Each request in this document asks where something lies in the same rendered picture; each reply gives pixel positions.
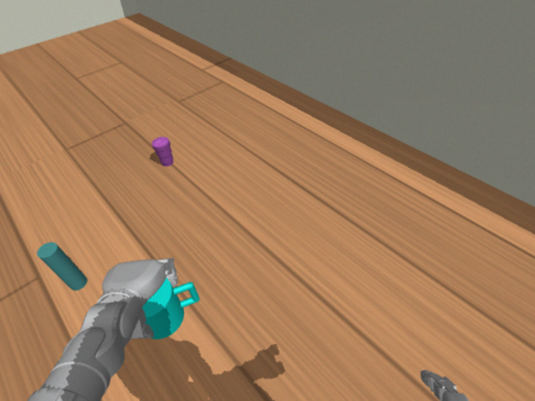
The right robot hand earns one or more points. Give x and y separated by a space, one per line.
444 389

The left robot hand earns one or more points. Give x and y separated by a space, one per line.
143 278

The left robot arm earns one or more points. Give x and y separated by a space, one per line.
96 352

